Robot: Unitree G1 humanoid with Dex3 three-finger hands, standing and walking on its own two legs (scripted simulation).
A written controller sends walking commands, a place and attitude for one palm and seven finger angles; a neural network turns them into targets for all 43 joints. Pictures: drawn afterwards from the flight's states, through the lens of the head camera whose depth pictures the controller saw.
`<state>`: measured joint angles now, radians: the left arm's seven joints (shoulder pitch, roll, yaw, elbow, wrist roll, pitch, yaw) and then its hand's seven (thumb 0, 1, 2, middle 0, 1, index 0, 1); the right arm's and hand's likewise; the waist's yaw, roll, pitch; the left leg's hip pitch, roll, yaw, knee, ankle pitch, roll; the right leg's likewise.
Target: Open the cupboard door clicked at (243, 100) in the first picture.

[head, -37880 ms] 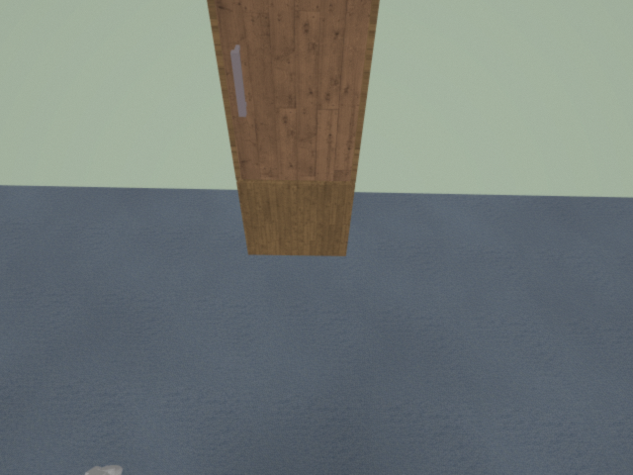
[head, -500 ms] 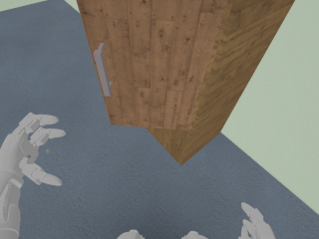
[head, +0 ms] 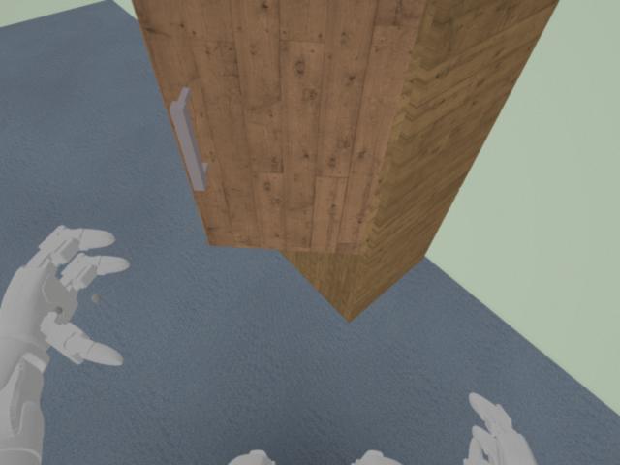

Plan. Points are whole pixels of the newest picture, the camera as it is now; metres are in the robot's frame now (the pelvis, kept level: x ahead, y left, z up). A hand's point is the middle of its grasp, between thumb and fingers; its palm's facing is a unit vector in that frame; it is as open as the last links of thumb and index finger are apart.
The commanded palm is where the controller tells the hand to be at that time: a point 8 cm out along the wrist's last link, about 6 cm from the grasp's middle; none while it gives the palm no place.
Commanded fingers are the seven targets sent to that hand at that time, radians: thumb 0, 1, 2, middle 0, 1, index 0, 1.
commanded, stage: move the hooked fingers beside the handle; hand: left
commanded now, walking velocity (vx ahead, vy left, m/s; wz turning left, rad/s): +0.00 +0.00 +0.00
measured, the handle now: (193, 142) +0.58 +0.23 +0.05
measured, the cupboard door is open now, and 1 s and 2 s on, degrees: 46 46 46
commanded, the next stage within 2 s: none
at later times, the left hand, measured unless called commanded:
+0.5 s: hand (110, 250) +0.35 +0.28 +0.06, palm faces +0.03 -1.00 -0.01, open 14.0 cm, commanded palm +0.33 +0.33 +0.06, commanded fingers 0.00 -0.50 0.30 -0.30 -1.20 -0.30 -1.20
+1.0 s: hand (129, 204) +0.44 +0.29 +0.05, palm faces +0.01 -1.00 +0.01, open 14.0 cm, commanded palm +0.42 +0.33 +0.05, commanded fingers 0.00 -0.50 0.30 -0.30 -1.20 -0.30 -1.20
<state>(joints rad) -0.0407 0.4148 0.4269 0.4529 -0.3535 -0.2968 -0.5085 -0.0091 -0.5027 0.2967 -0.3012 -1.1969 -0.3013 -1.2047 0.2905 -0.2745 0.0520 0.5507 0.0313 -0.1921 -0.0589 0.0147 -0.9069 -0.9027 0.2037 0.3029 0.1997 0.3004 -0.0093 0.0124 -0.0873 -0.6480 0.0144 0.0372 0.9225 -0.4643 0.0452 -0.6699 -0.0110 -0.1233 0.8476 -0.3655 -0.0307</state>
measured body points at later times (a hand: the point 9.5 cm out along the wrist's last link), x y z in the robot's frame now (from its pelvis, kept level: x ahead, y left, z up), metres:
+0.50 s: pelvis +0.00 -0.01 -0.01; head +0.08 +0.01 +0.44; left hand +0.35 +0.34 +0.06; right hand +0.11 -0.28 -0.09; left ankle +0.00 +0.09 -0.69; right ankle +0.03 -0.11 -0.69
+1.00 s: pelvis +0.00 +0.00 -0.02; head +0.11 +0.03 +0.42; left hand +0.43 +0.34 +0.05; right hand +0.04 -0.27 -0.11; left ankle +0.00 +0.09 -0.69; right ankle +0.03 -0.11 -0.69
